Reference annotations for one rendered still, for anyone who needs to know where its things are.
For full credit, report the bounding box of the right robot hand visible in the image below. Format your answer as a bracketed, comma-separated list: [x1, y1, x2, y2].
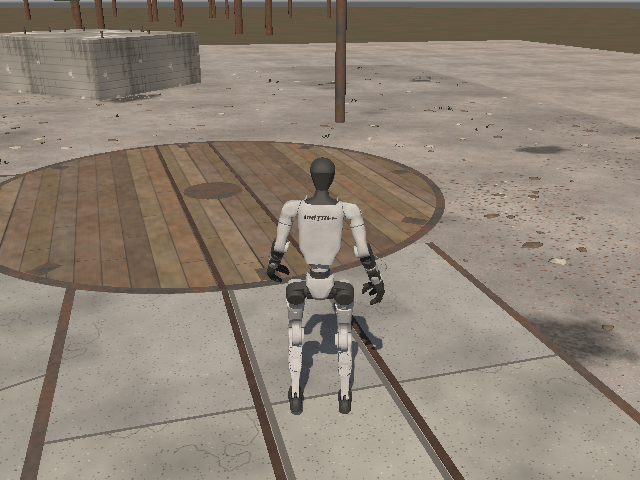
[362, 280, 385, 305]

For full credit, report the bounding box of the left robot thigh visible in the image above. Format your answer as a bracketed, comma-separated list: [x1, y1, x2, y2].
[286, 279, 306, 345]

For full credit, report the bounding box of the robot left forearm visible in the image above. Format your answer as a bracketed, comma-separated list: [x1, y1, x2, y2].
[268, 238, 284, 269]

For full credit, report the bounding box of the robot right upper arm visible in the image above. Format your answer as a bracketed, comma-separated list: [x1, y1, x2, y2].
[342, 202, 370, 258]

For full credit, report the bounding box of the robot left upper arm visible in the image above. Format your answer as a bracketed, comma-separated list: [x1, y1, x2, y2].
[273, 200, 301, 253]

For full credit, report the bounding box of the left robot hand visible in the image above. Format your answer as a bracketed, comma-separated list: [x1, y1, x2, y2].
[266, 264, 290, 283]

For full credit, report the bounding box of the humanoid robot head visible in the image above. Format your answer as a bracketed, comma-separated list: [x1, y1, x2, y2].
[304, 157, 339, 205]

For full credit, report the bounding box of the robot right forearm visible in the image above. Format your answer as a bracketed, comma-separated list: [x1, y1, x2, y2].
[360, 243, 382, 285]

